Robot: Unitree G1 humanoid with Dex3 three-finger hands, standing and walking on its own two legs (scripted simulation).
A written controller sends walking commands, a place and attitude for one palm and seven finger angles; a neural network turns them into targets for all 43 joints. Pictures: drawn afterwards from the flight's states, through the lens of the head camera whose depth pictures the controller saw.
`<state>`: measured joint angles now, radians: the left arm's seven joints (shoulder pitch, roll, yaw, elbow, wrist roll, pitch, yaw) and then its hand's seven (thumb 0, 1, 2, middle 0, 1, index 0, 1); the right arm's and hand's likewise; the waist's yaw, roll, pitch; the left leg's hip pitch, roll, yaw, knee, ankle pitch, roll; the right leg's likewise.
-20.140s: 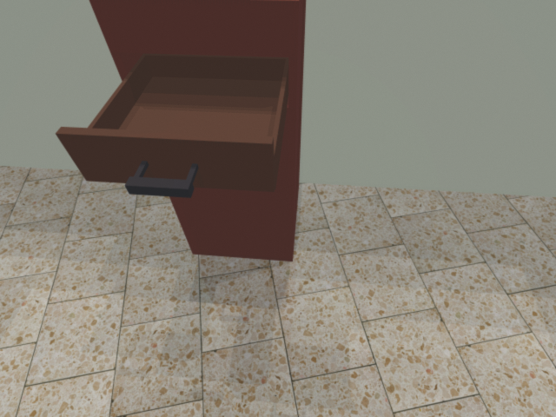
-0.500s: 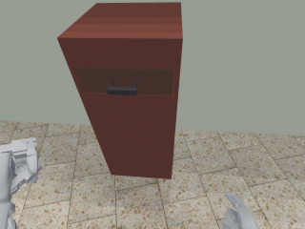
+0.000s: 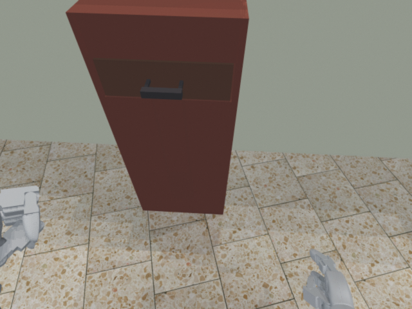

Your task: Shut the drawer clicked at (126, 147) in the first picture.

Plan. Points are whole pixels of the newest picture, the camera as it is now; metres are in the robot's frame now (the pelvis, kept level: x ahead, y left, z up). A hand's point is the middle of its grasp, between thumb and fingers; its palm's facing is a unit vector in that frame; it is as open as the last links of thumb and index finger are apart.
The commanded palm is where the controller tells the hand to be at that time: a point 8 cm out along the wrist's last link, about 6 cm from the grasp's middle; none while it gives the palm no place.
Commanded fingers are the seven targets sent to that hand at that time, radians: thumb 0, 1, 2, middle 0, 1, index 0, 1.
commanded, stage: step back with the hand held close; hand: left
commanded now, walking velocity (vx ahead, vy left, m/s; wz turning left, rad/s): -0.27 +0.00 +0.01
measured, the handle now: (163, 88) +0.66 +0.17 +0.06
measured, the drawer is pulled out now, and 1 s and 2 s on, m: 0.00 0.00 0.00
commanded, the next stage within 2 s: stop stepping back and stand still in 0.78 s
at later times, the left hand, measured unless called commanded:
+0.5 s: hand (16, 280) +0.13 +0.23 +0.17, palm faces +0.35 -0.81 -0.47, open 3.2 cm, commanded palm +0.06 +0.28 +0.18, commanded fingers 0.00 0.90 0.90 -1.40 -1.60 -1.40 -1.60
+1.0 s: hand out of the picture +0.05 +0.20 +0.18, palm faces +0.23 -0.86 -0.46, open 3.2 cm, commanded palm -0.01 +0.26 +0.18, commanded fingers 0.00 0.90 0.90 -1.40 -1.60 -1.40 -1.60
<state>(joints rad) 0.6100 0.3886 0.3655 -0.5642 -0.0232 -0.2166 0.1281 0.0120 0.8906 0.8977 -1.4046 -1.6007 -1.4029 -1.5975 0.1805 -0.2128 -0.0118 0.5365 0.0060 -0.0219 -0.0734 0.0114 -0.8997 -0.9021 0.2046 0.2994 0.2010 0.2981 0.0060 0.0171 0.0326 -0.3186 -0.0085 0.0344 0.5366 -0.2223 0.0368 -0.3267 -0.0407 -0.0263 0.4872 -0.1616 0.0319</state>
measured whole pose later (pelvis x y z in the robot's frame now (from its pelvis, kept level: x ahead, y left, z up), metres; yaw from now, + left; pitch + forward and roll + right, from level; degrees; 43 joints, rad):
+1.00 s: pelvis -0.16 -0.01 +0.00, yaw -4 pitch +2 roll -2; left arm 0.65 0.45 0.36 -0.63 -0.06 -0.27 0.11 0.01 0.89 0.90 -1.41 -1.60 -1.41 -1.60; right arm 0.19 -0.18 0.01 0.63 -0.01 -0.08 -0.06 0.01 -0.90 -0.90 0.21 0.30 0.21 0.30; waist -0.01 -0.01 -0.03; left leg -0.48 0.02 0.01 0.62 -0.19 -0.01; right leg -0.18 0.02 0.03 0.48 -0.34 0.01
